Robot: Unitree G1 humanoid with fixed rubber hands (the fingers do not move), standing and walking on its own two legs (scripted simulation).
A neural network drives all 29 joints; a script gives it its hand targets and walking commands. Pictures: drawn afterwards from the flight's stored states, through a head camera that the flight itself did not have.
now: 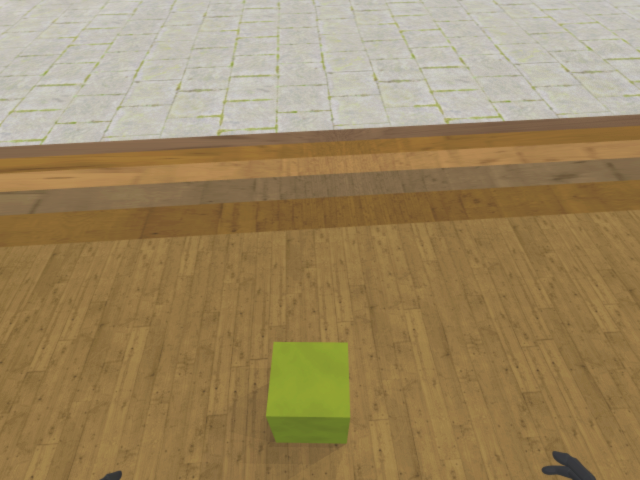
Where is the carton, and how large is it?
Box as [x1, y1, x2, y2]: [266, 342, 349, 443]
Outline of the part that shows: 274,342 266,417 276,442 346,443 349,422 347,343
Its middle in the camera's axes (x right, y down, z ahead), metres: -0.03 +0.45 +1.11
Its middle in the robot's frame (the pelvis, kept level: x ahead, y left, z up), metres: +0.45 +0.05 -0.66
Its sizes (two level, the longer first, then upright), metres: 0.210 0.200 0.250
